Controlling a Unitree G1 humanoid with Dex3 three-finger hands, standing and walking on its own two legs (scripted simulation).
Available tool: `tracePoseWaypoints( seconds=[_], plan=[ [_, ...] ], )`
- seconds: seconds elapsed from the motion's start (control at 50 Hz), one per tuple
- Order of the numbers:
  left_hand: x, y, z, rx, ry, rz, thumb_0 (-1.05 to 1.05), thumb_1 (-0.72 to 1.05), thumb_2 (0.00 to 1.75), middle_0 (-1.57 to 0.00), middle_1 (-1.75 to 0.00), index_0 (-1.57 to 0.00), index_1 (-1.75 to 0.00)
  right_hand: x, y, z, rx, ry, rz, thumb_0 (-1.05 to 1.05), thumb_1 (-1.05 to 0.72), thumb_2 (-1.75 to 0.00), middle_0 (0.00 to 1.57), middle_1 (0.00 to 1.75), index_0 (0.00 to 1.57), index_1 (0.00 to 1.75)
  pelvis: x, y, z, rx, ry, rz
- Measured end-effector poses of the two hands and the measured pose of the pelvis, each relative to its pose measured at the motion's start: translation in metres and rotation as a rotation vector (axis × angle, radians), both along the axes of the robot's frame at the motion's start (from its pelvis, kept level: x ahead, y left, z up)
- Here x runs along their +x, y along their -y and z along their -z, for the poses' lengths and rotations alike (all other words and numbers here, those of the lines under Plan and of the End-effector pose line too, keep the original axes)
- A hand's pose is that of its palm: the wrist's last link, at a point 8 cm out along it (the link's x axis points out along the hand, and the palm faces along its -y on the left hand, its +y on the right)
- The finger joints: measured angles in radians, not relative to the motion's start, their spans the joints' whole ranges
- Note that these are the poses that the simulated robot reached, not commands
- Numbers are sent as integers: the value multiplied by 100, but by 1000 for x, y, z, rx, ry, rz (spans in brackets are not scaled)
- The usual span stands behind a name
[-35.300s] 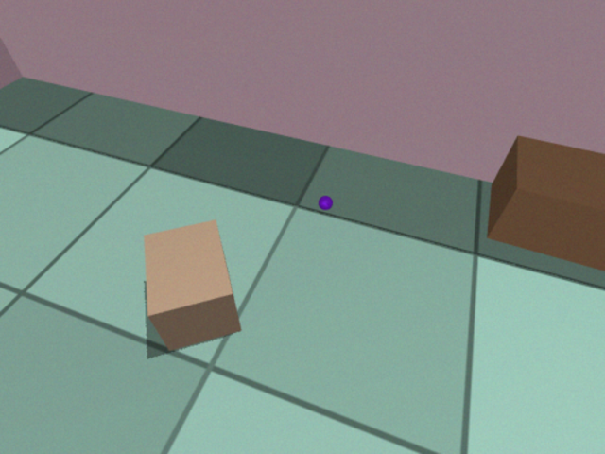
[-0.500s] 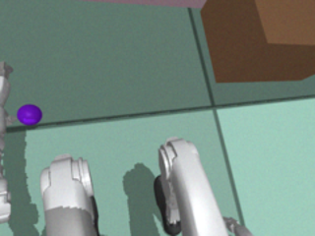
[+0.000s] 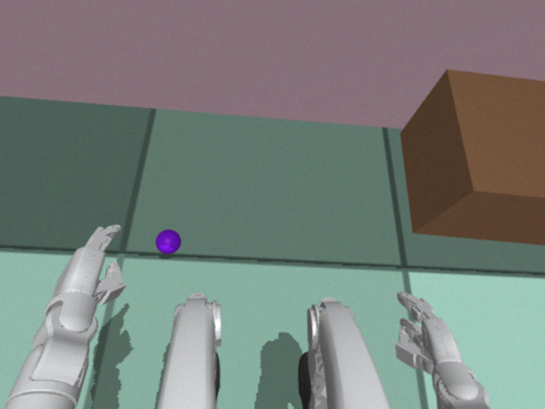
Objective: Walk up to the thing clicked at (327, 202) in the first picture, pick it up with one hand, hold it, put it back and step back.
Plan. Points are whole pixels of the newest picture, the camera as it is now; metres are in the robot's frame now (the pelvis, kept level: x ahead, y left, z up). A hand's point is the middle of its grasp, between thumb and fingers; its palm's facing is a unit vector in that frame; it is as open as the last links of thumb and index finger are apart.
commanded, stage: home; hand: left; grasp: from above
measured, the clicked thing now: (168, 241) +0.50 +0.26 -0.49
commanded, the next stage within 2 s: none
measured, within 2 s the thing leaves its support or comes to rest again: neither
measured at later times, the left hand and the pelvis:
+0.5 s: hand (76, 305) +0.25 +0.20 +0.12, palm faces +0.14 -0.97 -0.20, open 7.4 cm; pelvis +0.07 +0.00 +0.17, yaw +3 degrees
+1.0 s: hand (57, 333) +0.22 +0.19 +0.15, palm faces +0.15 -0.97 -0.19, open 7.4 cm; pelvis +0.08 +0.00 +0.19, yaw +5 degrees
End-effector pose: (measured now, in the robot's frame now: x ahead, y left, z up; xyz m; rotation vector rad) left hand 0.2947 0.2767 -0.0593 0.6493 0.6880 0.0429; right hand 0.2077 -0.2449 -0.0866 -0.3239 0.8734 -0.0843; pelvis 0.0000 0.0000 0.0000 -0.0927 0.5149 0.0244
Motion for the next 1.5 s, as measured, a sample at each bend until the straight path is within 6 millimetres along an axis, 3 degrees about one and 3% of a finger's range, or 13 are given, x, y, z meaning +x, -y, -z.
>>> tracePoseWaypoints(
  seconds=[0.14,0.38,0.52,0.62,0.78,0.9,1.28,1.5],
  plan=[
    [-31,12,-56,-175,-40,-152,1,89,90,-21,-30,-21,-30,13,-17,-61,27,87,16,1,-90,-90,20,30,21,30,14,-1,-54,10,61,-18],
    [-58,27,-154,-360,-75,-348,1,90,90,-21,-30,-21,-30,1,-21,-153,10,128,95,1,-90,-90,21,30,21,30,51,0,-142,29,190,-41],
    [-70,35,-208,-405,-52,-361,1,90,90,-20,-30,-20,-30,5,-12,-197,-16,200,127,2,-90,-90,21,30,21,30,69,0,-177,41,262,-47],
    [-80,38,-231,-407,-39,-355,1,90,90,-20,-30,-20,-30,19,-10,-216,-17,271,121,2,-90,-90,20,30,21,30,77,0,-190,49,298,-51],
    [-92,39,-235,-415,-48,-369,1,90,90,-20,-30,-20,-30,43,-14,-231,-9,353,67,2,-90,-90,20,30,21,30,78,2,-195,59,327,-60],
    [-94,39,-232,-417,-54,-372,1,91,90,-20,-30,-20,-30,50,-17,-233,-7,366,37,2,-90,-90,21,30,21,30,77,3,-195,61,335,-63],
    [-90,39,-234,-411,-52,-353,1,91,90,-20,-30,-20,-30,28,-15,-222,-10,305,72,2,-90,-90,21,30,21,30,76,1,-195,59,342,-55],
    [-92,41,-233,-416,-50,-351,1,91,90,-20,-30,-20,-30,26,-12,-224,-12,319,76,2,-90,-90,21,30,21,30,73,2,-195,60,347,-53]
  ],
)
